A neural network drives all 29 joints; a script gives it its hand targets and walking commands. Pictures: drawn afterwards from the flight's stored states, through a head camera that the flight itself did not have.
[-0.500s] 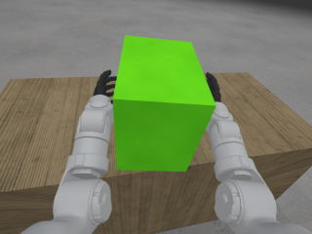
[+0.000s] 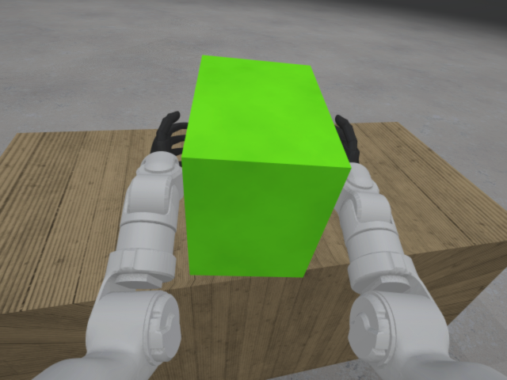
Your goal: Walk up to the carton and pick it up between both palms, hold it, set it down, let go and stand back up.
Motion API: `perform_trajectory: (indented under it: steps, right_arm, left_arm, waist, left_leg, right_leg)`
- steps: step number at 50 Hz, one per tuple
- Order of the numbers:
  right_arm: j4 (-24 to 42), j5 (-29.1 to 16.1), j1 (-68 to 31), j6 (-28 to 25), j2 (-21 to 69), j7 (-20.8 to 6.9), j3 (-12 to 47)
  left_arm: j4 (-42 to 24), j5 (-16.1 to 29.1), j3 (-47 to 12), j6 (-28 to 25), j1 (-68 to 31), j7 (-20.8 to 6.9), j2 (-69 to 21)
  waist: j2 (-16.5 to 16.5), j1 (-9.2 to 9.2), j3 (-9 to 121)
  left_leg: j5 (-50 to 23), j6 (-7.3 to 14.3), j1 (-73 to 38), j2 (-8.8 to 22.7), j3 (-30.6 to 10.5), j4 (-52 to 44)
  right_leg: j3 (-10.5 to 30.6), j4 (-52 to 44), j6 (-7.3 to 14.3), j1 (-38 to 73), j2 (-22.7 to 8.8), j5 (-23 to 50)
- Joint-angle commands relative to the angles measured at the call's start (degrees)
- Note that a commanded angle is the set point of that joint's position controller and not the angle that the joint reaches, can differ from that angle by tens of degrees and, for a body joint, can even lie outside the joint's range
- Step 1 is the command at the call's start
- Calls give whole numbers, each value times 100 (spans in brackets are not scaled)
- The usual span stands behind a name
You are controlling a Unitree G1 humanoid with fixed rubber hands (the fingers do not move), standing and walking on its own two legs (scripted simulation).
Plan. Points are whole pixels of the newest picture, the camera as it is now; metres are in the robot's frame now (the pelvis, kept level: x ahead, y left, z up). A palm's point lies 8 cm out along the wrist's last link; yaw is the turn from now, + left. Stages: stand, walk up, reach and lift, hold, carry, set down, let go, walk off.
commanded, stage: reach and lift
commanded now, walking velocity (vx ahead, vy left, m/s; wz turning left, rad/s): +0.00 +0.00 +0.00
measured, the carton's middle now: (252, 165) +0.42 +0.02 +0.18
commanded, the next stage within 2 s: hold in 0.12 s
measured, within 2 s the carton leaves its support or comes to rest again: neither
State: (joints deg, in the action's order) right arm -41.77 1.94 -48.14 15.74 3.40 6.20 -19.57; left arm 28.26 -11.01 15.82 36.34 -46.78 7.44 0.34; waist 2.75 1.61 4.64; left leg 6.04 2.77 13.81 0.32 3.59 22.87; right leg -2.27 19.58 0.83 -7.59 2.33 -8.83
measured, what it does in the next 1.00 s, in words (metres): stands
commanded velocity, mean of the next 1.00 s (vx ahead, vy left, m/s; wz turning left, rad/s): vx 0.00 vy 0.00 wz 0.00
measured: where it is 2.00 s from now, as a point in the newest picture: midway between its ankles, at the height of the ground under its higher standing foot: outside the picture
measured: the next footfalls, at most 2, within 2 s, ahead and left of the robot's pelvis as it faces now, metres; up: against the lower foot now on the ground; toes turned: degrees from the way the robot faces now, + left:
none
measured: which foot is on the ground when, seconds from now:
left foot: down 0.00-1.00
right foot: down 0.00-1.00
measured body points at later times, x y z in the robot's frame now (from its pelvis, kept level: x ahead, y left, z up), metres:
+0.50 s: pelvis -0.01 +0.00 +0.00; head -0.07 +0.04 +0.44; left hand +0.39 +0.16 +0.22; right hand +0.39 -0.12 +0.23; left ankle +0.07 +0.08 -0.74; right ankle +0.02 -0.11 -0.74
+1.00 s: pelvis -0.01 +0.00 +0.00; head -0.06 +0.04 +0.44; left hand +0.39 +0.16 +0.22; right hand +0.39 -0.12 +0.23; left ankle +0.07 +0.08 -0.74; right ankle +0.02 -0.11 -0.74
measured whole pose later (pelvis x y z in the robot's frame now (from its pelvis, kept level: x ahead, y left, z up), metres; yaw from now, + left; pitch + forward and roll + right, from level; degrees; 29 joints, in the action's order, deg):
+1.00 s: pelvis -0.01 +0.00 +0.00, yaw +0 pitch -4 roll -2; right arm -38.2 -1.2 -48.7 20.7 3.3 7.6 -18.1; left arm 22.5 -11.2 15.4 42.7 -46.7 6.8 0.6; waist 2.8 2.9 5.0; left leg 5.6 2.9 13.7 0.2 3.6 22.9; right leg -2.3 19.6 0.7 -7.5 2.2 -8.4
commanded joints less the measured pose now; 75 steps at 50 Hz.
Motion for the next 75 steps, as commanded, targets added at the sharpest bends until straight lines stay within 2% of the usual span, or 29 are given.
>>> perform_trajectory:
  steps: [1, 3, 4, 5, 8, 12, 13, 17, 24, 26, 27, 29, 33, 39, 41, 43, 44, 45, 46, 50, 52, 53, 56, 58, 62, 63, 66, 68, 75]
  right_arm:
    - [832, -1024, -4727, -22, 2392, -306, 2608]
    - [838, -995, -4872, 29, 2185, -266, 2686]
    - [1255, -1168, -5178, 4, 2398, -265, 2963]
    - [1378, -1201, -4969, 16, 2334, -249, 2859]
    - [1017, -1111, -4820, 115, 2197, -282, 2713]
    - [967, -1189, -4602, 242, 2205, -234, 2828]
    - [1533, -1445, -4882, 225, 2413, -191, 3159]
    - [1004, -1168, -4986, 328, 2241, -239, 2771]
    - [1483, -1316, -5282, 311, 2436, -262, 2874]
    - [1079, -1252, -5184, 384, 2343, -295, 2755]
    - [917, -1290, -5188, 395, 2305, -299, 2785]
    - [1019, -1169, -5191, 368, 2266, -314, 2592]
    - [893, -1131, -5169, 373, 2189, -323, 2620]
    - [1583, -1308, -5444, 293, 2331, -263, 2790]
    - [1435, -1381, -5400, 380, 2531, -267, 2924]
    - [872, -1134, -5316, 438, 2180, -275, 2479]
    - [841, -1169, -4916, 448, 2354, -316, 2600]
    - [1184, -1243, -5155, 417, 2225, -266, 2702]
    - [758, -1170, -4970, 461, 2255, -311, 2561]
    - [1430, -1384, -5471, 401, 2409, -208, 2874]
    - [1345, -1285, -5394, 418, 2461, -191, 2716]
    - [1467, -1375, -5455, 395, 2509, -217, 2738]
    - [1052, -1308, -5456, 499, 2399, -249, 2642]
    - [1073, -1218, -5366, 468, 2369, -258, 2532]
    - [1076, -1244, -5306, 449, 2445, -255, 2590]
    - [1217, -1368, -5203, 460, 2426, -248, 2787]
    - [1620, -1460, -5576, 455, 2586, -152, 2974]
    - [1614, -1570, -5113, 496, 2648, -135, 3041]
    - [779, -1372, -4984, 630, 2156, -252, 2679]
  left_arm:
    - [-1527, 482, -2635, -57, -4405, -1060, -3328]
    - [-1309, 584, -2618, 11, -4297, -1037, -3280]
    - [-1383, 568, -2534, 34, -4244, -1053, -3264]
    - [-1755, 698, -2788, 21, -4244, -1032, -3435]
    - [-1720, 743, -3051, 54, -4614, -984, -3537]
    - [-1271, 283, -2418, 298, -3694, -1069, -3203]
    - [-1638, 414, -2513, 339, -3802, -1107, -3185]
    - [-1351, 304, -2434, 307, -4360, -1089, -3115]
    - [-1857, 543, -2725, 289, -4503, -1067, -3319]
    - [-1578, 471, -2514, 290, -4689, -1041, -3250]
    - [-1513, 380, -2503, 316, -4596, -1050, -3269]
    - [-1349, 391, -2499, 379, -4373, -1086, -3251]
    - [-1240, 235, -2337, 390, -4303, -1096, -3242]
    - [-1695, 602, -2791, 324, -4480, -1034, -3438]
    - [-1797, 462, -2597, 311, -4598, -1031, -3207]
    - [-1048, 170, -2368, 437, -4359, -1105, -3234]
    - [-1586, 340, -2596, 383, -4411, -1090, -3328]
    - [-1318, 394, -2515, 441, -4001, -1115, -3303]
    - [-1553, 334, -2509, 382, -4440, -1107, -3274]
    - [-1479, 375, -2325, 411, -4331, -1133, -3064]
    - [-1390, 320, -2291, 426, -4314, -1186, -3216]
    - [-1808, 467, -2482, 312, -4700, -1142, -3185]
    - [-1295, 250, -2161, 423, -4485, -1148, -3168]
    - [-1332, 362, -2326, 381, -4573, -1172, -3151]
    - [-1696, 373, -2482, 312, -4596, -1119, -3199]
    - [-1761, 486, -2627, 333, -4674, -1111, -3300]
    - [-1515, 510, -2440, 357, -4470, -1140, -3162]
    - [-2216, 579, -2688, 328, -4477, -1067, -3367]
    - [-1421, 286, -2366, 533, -4416, -1130, -3190]
  waist:
    - [-615, 768, 2313]
    - [-569, 826, 2233]
    - [-353, 581, 2524]
    - [-620, 779, 2683]
    - [-928, 930, 2661]
    - [-633, 690, 1769]
    - [-436, 597, 2255]
    - [-677, 689, 1911]
    - [-675, 688, 2445]
    - [-660, 703, 2152]
    - [-720, 591, 2248]
    - [-690, 747, 2043]
    - [-599, 707, 1972]
    - [-765, 711, 2567]
    - [-641, 576, 2284]
    - [-725, 733, 1703]
    - [-791, 770, 1878]
    - [-641, 700, 2020]
    - [-776, 818, 1865]
    - [-472, 466, 2275]
    - [-546, 652, 2192]
    - [-681, 574, 2491]
    - [-524, 536, 2008]
    - [-639, 689, 2208]
    - [-840, 649, 2357]
    - [-772, 720, 2439]
    - [-384, 490, 2316]
    - [-774, 618, 2658]
    - [-948, 623, 1762]
  left_leg:
    - [-375, -399, -2408, 94, -463, -470]
    - [-123, -434, -2395, 162, -521, -572]
    - [-366, -280, -2398, 112, -456, -473]
    - [-624, -391, -2535, 113, -465, -420]
    - [-306, -640, -2677, 267, -607, -507]
    - [-56, -366, -2093, 139, -439, -635]
    - [-293, -247, -2223, 82, -402, -521]
    - [762, -283, -1913, 135, -423, -812]
    - [193, -408, -2077, 231, -552, -673]
    - [850, -349, -1753, 292, -627, -864]
    - [806, -343, -1884, 304, -548, -912]
    - [620, -399, -1935, 305, -530, -852]
    - [866, -341, -1939, 289, -597, -919]
    - [-76, -496, -2357, 227, -534, -541]
    - [231, -289, -2093, 142, -441, -620]
    - [915, -359, -1747, 284, -518, -886]
    - [630, -417, -1875, 349, -602, -850]
    - [371, -372, -1941, 317, -566, -805]
    - [873, -433, -1873, 311, -542, -943]
    - [133, -226, -2005, 84, -398, -589]
    - [256, -303, -2007, 24, -352, -645]
    - [389, -335, -2171, 105, -433, -677]
    - [459, -234, -1842, 155, -411, -738]
    - [614, -250, -1860, 200, -497, -726]
    - [262, -422, -2076, 209, -520, -721]
    - [61, -430, -2075, 190, -526, -606]
    - [43, -258, -2016, 103, -504, -547]
    - [-790, -418, -2346, 100, -478, -364]
    - [665, -426, -1811, 329, -540, -836]
  right_leg:
    - [-25, -480, -254, 269, -110, 612]
    - [-17, -566, -238, 205, -108, 354]
    - [15, -520, -260, 387, -86, 563]
    - [6, -509, -244, 291, -110, 808]
    - [-90, -493, -180, -94, -12, 96]
    - [33, -570, -186, 320, -88, 342]
    - [38, -553, -262, 592, -62, 643]
    - [10, -615, -208, 212, -127, -239]
    - [42, -474, -187, 395, -98, 230]
    - [57, -456, -192, 299, -92, -106]
    - [-31, -420, -227, 322, -41, -159]
    - [34, -525, -170, 352, -122, 77]
    - [-25, -501, -228, 379, -74, -81]
    - [14, -524, -172, 152, -58, 158]
    - [60, -557, -209, 251, -77, 95]
    - [-8, -534, -210, 222, -84, -221]
    - [33, -435, -177, 308, -51, 3]
    - [42, -496, -198, 407, -59, 190]
    - [2, -518, -244, 334, -69, -130]
    - [96, -592, -262, 340, -137, 134]
    - [31, -585, -265, 362, -123, 83]
    - [32, -565, -246, 245, -116, -65]
    - [33, -539, -235, 259, -114, -32]
    - [72, -478, -190, 316, -116, 36]
    - [19, -488, -209, 309, -110, 130]
    - [51, -462, -189, 301, -75, 134]
    - [75, -559, -244, 222, -79, 134]
    - [63, -412, -241, 440, -30, 788]
    - [77, -452, -162, 240, -45, -203]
